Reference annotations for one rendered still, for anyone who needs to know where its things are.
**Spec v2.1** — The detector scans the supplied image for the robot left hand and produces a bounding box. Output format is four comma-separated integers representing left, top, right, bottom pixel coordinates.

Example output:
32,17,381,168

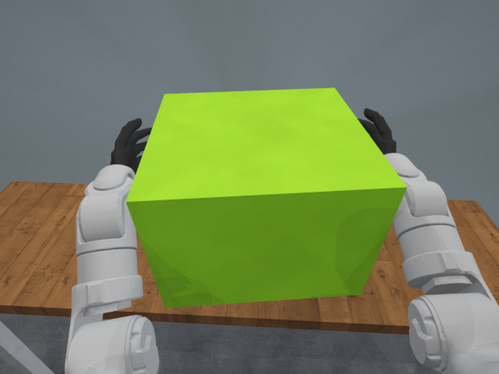
110,118,152,174

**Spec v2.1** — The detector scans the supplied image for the robot right upper arm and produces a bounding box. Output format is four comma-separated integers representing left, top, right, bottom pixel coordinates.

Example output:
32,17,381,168
408,293,499,374

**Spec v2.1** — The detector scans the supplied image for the robot right hand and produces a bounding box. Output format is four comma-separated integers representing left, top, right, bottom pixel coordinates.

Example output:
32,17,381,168
357,108,396,155

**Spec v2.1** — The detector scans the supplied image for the left robot forearm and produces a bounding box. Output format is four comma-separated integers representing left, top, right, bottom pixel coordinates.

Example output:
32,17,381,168
65,164,143,374

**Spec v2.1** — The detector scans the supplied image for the robot left upper arm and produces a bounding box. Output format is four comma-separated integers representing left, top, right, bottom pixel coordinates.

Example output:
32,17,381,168
67,315,159,374

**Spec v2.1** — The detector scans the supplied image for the right robot forearm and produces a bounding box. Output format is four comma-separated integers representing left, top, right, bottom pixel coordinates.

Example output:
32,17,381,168
384,153,499,311

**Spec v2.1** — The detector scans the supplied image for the carton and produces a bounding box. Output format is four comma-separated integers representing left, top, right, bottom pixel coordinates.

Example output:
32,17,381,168
126,88,407,308

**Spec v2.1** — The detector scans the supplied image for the table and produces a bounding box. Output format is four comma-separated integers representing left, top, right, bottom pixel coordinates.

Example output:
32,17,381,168
0,181,499,374

